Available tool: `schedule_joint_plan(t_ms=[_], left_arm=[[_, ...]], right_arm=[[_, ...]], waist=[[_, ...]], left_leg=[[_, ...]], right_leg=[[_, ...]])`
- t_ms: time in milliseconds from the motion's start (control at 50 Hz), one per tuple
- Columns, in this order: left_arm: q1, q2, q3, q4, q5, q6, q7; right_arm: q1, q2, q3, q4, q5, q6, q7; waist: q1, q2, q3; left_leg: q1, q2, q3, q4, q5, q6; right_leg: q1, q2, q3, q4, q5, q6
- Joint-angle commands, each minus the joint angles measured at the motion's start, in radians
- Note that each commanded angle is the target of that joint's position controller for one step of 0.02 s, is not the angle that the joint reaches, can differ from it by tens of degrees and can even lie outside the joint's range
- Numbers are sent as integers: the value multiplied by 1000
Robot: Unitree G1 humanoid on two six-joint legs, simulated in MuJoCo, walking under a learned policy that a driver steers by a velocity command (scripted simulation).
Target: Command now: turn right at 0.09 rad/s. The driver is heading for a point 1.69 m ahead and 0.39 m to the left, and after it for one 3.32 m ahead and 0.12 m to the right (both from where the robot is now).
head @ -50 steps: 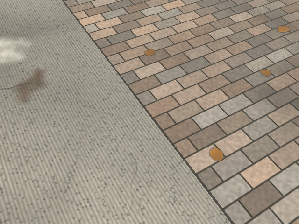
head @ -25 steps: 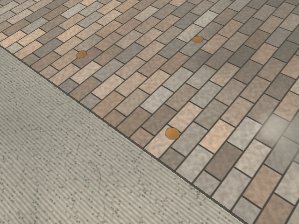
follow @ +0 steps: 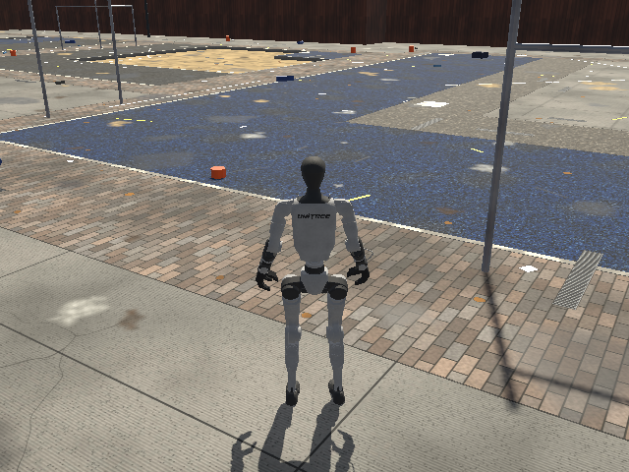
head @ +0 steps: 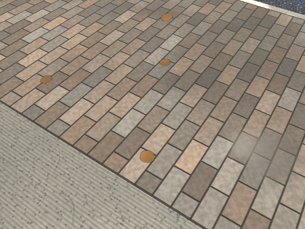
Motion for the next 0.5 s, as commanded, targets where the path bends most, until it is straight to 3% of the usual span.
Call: schedule_joint_plan(t_ms=[20,120,500], left_arm=[[-23,102,28,-50,0,-22,3],[-8,93,25,-24,-2,-30,8],[15,75,22,96,-7,-26,32]], right_arm=[[-24,-131,-32,-73,5,-13,-5],[-13,-118,-26,-66,6,-6,-4],[39,-111,-16,29,11,-11,-13]], waist=[[-12,20,-47],[-15,-12,-51],[-6,15,-23]], left_leg=[[19,81,-78,-84,99,33],[33,64,-59,-62,127,29],[8,51,-53,-93,124,22]], right_leg=[[2,-64,60,-69,143,-25],[3,-67,68,-72,158,-22],[57,-60,52,-74,198,-10]])
Keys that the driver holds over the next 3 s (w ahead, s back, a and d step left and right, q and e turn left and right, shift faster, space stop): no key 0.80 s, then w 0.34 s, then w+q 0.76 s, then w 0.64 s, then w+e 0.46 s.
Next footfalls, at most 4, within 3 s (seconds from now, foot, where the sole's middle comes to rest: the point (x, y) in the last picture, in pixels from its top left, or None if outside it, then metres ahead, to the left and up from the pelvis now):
1.12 right None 0.11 -0.13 -0.77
1.60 left None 0.45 0.11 -0.77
2.08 right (155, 175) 0.77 0.01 -0.77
2.58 left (88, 151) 0.91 0.36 -0.77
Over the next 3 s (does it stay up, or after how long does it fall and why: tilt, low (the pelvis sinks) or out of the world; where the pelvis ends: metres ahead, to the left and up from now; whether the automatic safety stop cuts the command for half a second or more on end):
stays up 0.99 0.29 0.00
